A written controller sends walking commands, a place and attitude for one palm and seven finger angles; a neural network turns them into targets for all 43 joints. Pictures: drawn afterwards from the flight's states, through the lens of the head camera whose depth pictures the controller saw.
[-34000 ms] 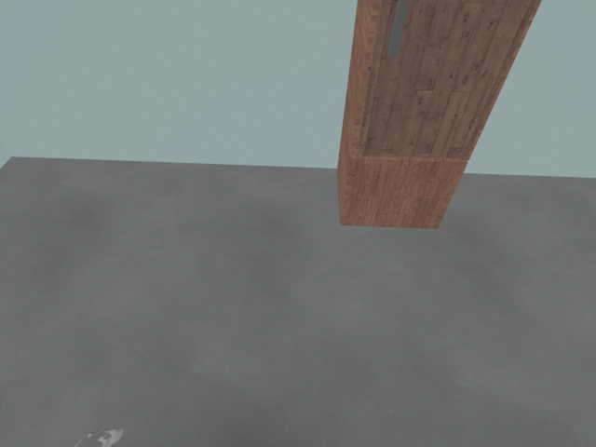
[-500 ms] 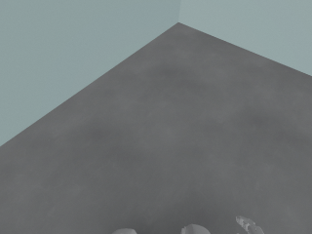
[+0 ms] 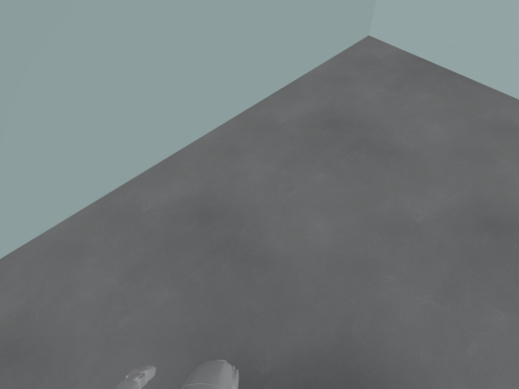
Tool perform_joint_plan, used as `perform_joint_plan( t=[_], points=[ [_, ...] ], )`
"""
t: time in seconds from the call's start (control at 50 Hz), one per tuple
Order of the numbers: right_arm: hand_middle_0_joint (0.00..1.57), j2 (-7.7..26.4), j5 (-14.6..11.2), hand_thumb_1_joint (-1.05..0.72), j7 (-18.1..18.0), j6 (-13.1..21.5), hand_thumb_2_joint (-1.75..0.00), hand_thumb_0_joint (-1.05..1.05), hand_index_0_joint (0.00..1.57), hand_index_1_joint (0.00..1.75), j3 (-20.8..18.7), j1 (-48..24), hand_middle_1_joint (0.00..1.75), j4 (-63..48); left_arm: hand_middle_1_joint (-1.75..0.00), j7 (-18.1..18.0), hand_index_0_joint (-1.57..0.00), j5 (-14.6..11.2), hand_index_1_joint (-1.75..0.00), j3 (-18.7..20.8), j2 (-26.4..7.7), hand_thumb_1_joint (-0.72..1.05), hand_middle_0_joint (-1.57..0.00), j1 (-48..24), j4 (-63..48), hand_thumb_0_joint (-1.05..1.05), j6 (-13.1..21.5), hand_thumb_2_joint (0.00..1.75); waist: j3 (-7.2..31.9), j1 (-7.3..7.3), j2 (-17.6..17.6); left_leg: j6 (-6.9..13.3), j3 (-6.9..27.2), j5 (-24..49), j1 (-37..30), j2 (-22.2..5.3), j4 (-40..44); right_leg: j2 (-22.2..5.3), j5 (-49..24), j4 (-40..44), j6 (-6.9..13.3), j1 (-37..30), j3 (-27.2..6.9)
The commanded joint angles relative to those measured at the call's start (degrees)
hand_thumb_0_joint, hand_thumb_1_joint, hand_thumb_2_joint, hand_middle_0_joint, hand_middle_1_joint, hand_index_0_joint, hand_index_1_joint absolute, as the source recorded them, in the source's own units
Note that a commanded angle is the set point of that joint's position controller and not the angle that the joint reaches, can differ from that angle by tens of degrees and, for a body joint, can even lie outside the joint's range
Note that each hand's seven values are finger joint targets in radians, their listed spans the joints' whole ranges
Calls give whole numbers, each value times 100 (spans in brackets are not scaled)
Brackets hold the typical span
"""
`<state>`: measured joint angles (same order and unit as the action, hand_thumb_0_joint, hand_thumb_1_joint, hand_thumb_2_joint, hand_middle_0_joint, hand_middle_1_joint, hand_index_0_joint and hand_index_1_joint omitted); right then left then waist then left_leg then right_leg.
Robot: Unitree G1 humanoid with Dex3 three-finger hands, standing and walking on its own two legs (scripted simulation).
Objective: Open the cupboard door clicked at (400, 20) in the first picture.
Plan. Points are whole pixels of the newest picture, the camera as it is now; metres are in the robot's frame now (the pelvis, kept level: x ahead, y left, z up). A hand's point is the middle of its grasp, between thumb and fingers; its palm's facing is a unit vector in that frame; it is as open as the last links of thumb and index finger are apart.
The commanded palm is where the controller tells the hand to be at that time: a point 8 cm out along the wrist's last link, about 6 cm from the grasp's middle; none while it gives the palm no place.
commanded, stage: turn to face it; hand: left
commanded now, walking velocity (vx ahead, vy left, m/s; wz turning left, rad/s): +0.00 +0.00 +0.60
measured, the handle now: out of the picture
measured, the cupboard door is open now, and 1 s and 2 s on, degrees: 43 43 43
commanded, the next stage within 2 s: none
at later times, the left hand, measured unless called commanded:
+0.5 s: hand out of the picture +0.00 +0.26 -0.18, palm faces +0.34 -0.91 -0.25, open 7.4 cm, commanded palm none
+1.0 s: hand out of the picture +0.01 +0.18 -0.15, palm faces +0.55 -0.79 -0.26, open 7.3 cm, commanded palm none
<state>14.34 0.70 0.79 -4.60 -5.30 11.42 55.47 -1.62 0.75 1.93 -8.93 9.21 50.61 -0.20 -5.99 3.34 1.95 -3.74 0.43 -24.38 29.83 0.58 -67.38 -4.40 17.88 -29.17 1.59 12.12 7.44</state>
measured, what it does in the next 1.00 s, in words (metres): steps on the spot, turning left: left foot, then right foot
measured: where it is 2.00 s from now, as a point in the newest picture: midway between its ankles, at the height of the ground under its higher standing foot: outside the picture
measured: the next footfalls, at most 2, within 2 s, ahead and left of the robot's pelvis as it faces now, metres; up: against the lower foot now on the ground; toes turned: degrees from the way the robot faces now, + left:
left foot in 0.30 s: +0.02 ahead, +0.13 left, +0.00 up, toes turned +18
right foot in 0.78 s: +0.10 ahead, -0.09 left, +0.00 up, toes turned +25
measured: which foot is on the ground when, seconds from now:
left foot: up 0.00-0.28, down 0.30-0.78, up 0.80-1.00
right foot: down 0.00-0.28, up 0.30-0.76, down 0.78-1.00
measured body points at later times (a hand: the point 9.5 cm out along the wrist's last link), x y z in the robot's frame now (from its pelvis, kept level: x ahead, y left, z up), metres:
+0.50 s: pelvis +0.00 +0.04 -0.01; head +0.04 +0.07 +0.44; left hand -0.02 +0.31 -0.16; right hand +0.18 -0.17 -0.14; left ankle -0.01 +0.12 -0.74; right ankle +0.02 -0.13 -0.66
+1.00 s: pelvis +0.03 -0.02 +0.00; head +0.10 -0.02 +0.45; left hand -0.02 +0.23 -0.13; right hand +0.21 -0.21 -0.16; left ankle -0.07 +0.10 -0.65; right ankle +0.06 -0.11 -0.74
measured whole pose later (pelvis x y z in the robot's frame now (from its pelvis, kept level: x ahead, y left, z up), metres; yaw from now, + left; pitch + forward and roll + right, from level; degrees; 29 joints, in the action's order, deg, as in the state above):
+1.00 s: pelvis +0.03 -0.02 +0.00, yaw +36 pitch +0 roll +3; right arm 14.1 0.8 1.1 -4.9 -5.4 11.1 55.9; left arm -1.5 0.8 2.2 -8.3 9.4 51.1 -0.3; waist -6.2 3.3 1.3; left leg -4.1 -0.2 -23.6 29.0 -0.6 -63.4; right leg -5.3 17.8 -27.8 1.5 10.3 9.7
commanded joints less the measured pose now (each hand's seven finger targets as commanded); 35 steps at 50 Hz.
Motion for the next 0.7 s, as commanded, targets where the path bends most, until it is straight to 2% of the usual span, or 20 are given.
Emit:
perform_joint_plan(
  t=[0.0, 0.04, 0.08, 0.16, 0.18, 0.22, 0.24, 0.26, 0.28, 0.3, 0.32, 0.34, 0.36, 0.38, 0.4, 0.42, 0.46, 0.58, 0.64, 0.68],
  points=[
    [20, 188, 12, -90, 66, 97, -90, 0, 20, 30, 11, -379, 30, -461, -30, -86, -20, 36, -30, 298, -1090, 90, -20, 574, -258, 0, 159, 90, 760, -377, -1168, -86, -176, 28, 404, -214, 536, -1418, -4096, 621, 275, -1322, -416],
    [20, 148, 12, -90, 77, 101, -90, 0, 20, 30, 39, -558, 30, -484, -30, -73, -20, 48, -30, 318, -1151, 90, -20, 732, -194, 0, 153, 90, 781, -461, -1157, -70, -320, -31, 273, -203, 959, -1476, -4202, 560, 303, -1404, -301],
    [20, 113, 4, -90, 89, 117, -90, 0, 20, 30, 61, -694, 30, -524, -30, -68, -20, 76, -30, 344, -1161, 90, -20, 818, -132, 0, 144, 90, 778, -512, -1349, -34, -433, -77, 104, -198, 1403, -1511, -4298, 475, 301, -1456, -198],
    [20, 135, -14, -90, 99, 158, -90, 0, 20, 30, 83, -857, 30, -646, -30, -45, -20, 110, -30, 411, -1345, 90, -20, 776, -116, 0, 104, 90, 657, -535, -1496, 122, -653, -215, -420, -176, 2237, -1773, -3981, 331, 399, -1095, -98],
    [20, 150, -19, -90, 99, 182, -90, 0, 20, 30, 79, -783, 30, -658, -30, -37, -20, 125, -30, 419, -1359, 90, -20, 743, -87, 0, 98, 90, 698, -484, -1507, 161, -689, -151, -645, -160, 2572, -1801, -3896, 178, 357, -1017, -53],
    [20, 317, 13, -90, 79, 227, -90, 0, 20, 30, 30, -341, 30, -584, -30, 8, -20, 63, -30, 449, -1457, 90, -20, 592, -124, 0, 94, 90, 894, -183, -1146, 268, -835, 674, -1635, 7, 3562, -1694, -3639, -496, 106, -548, 303],
    [20, 582, 34, -90, 71, 270, -90, 0, 20, 30, -46, 119, 30, -472, -30, 36, -20, 14, -30, 433, -1393, 90, -20, 481, -158, 0, 77, 90, 1197, 112, -591, 418, -506, 1621, -2626, -246, 4169, -1521, -2915, -1412, -155, 93, 530],
    [20, 1299, 87, -90, 24, 326, -90, 0, 20, 30, -229, 494, 30, -431, -30, 95, -20, -40, -30, 355, -984, 90, -20, 390, -370, 0, 39, 90, 1413, 311, 1278, 1214, 1802, 3552, -3616, -1916, 4467, -581, 874, -2927, -620, 1834, 608],
    [20, 1549, 28, -90, -34, 275, -90, 0, 20, 30, -274, 801, 30, -371, -30, 55, -20, 0, -30, 263, -891, 90, -20, -74, -598, 0, -40, 90, 1481, 400, 1368, 1700, 2290, 5070, -3500, -2450, 4462, -299, 2083, -3738, -630, 2267, -137],
    [20, 1462, 41, -90, -63, 264, -90, 0, 20, 30, -221, 618, 30, -398, -30, 28, -20, 27, -30, 291, -990, 90, -20, -103, -659, 0, -92, 90, 1315, 255, 810, 1823, 1901, 4498, -3128, -2537, 4497, -425, 1927, -3953, -568, 2273, -539],
    [20, 1251, 53, -90, -113, 310, -90, 0, 20, 30, -168, 353, 30, -493, -30, 15, -20, 62, -30, 324, -986, 90, -20, -193, -542, 0, -122, 90, 1128, 193, 849, 1619, 1825, 3637, -2648, -2095, 4653, -410, 1505, -3945, -597, 2207, -608],
    [20, 1161, 66, -90, -157, 310, -90, 0, 20, 30, -137, -66, 30, -624, -30, 31, -20, 63, -30, 357, -999, 90, -20, -114, -381, 0, -160, 90, 830, -8, 1071, 1462, 1677, 2958, -2246, -1812, 4785, -402, 1101, -4029, -636, 2223, -743],
    [20, 1059, 60, -90, -168, 319, -90, 0, 20, 30, -95, -272, 30, -685, -30, 66, -20, 77, -30, 370, -1053, 90, -20, -26, -277, 0, -194, 90, 601, -105, 904, 1332, 1504, 2536, -1922, -1617, 4931, -356, 733, -4076, -647, 2172, -832],
    [20, 1016, 54, -90, -171, 348, -90, 0, 20, 30, -66, -360, 30, -690, -30, 106, -20, 89, -30, 370, -1040, 90, -20, 95, -209, 0, -203, 90, 564, -218, 670, 1218, 1348, 2265, -1846, -1469, 5012, -327, 456, -4058, -666, 2121, -817],
    [20, 962, 52, -90, -174, 379, -90, 0, 20, 30, -53, -318, 30, -702, -30, 116, -20, 95, -30, 377, -1014, 90, -20, 180, -160, 0, -199, 90, 598, -255, 433, 1194, 1353, 2359, -1879, -1381, 5014, -272, 314, -3998, -691, 2119, -807],
    [20, 960, 48, -90, -175, 400, -90, 0, 20, 30, -50, -258, 30, -692, -30, 114, -20, 93, -30, 373, -985, 90, -20, 212, -142, 0, -191, 90, 608, -277, 279, 1209, 1333, 2541, -1924, -1353, 4992, -243, 225, -3909, -717, 2111, -792],
    [20, 936, 44, -90, -169, 419, -90, 0, 20, 30, -53, -141, 30, -648, -30, 98, -20, 84, -30, 359, -934, 90, -20, 218, -170, 0, -179, 90, 745, -284, 239, 1277, 1353, 2744, -2082, -1295, 4921, -173, 220, -3624, -743, 2047, -785],
    [20, 943, 79, -90, -155, 383, -90, 0, 20, 30, -107, 155, 30, -563, -30, 81, -20, 46, -30, 308, -861, 90, -20, -236, -438, 0, -126, 90, 852, -141, 603, 1407, 1768, 2832, -2217, -1276, 4711, 48, 534, -2525, -746, 1819, -770],
    [20, 925, 99, -90, -149, 335, -90, 0, 20, 30, -146, 92, 30, -570, -30, 63, -20, 9, -30, 291, -793, 90, -20, -239, -490, 0, -101, 90, 906, -154, 774, 1346, 1928, 3006, -1931, -1163, 4520, 276, 665, -1633, -662, 1195, -669],
    [20, 928, 79, -90, -152, 316, -90, 0, 20, 30, -173, 9, 30, -593, -30, 50, -20, -12, -30, 294, -812, 90, -20, 1, -445, 0, -49, 90, 1026, -255, 806, 1256, 2041, 3305, -1729, -1063, 4251, 438, 381, -885, -613, 581, -593]
  ],
)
